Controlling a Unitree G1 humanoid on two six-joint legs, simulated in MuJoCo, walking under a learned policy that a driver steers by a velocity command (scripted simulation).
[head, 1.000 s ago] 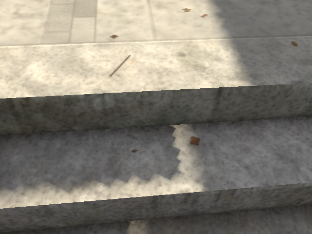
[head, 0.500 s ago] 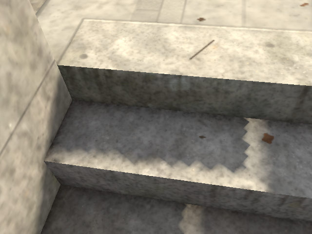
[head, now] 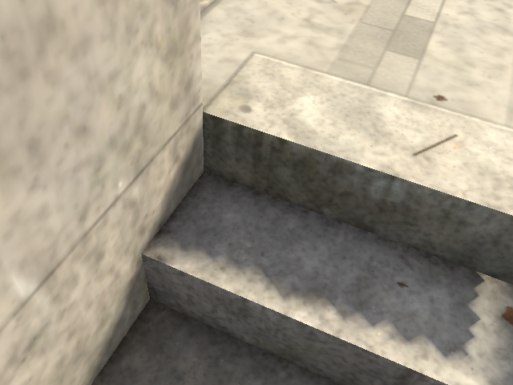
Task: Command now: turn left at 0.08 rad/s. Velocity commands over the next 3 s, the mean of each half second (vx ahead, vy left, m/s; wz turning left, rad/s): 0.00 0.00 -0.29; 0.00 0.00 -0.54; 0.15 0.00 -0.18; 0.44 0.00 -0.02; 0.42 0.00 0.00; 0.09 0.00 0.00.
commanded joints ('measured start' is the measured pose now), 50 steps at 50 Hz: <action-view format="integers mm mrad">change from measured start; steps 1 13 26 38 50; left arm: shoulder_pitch -1 -21 30 -85 -114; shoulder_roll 19 15 118 113 43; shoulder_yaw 4 12 32 41 32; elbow -51 -60 -116 -114 -128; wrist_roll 0 -22 -13 -2 -14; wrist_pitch -7 -22 -60 -61 5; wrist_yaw -15 -11 17 8 -43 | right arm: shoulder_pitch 20 94 -97 4 26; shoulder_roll -82 -142 -117 -99 -163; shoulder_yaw -9 -52 -40 -17 -51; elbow -48 11 -19 -33 9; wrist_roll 1 -3 2 58 17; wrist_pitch -38 -35 27 -4 -19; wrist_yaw -29 -54 18 -35 -58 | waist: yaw -15 -40 55 -30 -16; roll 84 236 14 -54 162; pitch -24 -33 16 -94 -20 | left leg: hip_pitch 99 164 -397 125 349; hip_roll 270 307 30 8 274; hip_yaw -320 -150 -40 -53 -282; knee -334 -257 486 -156 -309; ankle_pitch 121 329 -69 90 168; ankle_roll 104 157 -129 -46 195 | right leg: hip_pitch -107 133 391 209 -254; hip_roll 33 74 -52 -13 156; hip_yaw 96 -56 341 410 101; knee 138 -582 -961 -808 -271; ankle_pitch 82 -199 303 602 -76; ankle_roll -7 -46 -251 -185 75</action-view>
